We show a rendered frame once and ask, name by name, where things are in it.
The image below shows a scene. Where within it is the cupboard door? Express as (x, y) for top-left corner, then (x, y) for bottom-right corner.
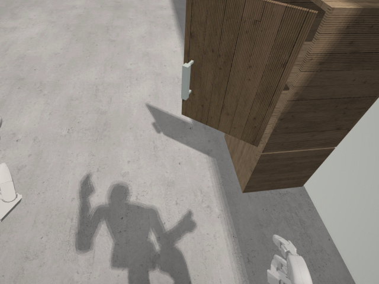
(182, 0), (318, 147)

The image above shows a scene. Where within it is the robot right hand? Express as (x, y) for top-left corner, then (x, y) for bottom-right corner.
(267, 234), (313, 284)

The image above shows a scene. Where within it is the handle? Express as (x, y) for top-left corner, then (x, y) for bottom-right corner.
(181, 60), (194, 100)

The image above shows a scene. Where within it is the robot left hand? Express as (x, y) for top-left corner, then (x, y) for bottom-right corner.
(0, 116), (22, 223)

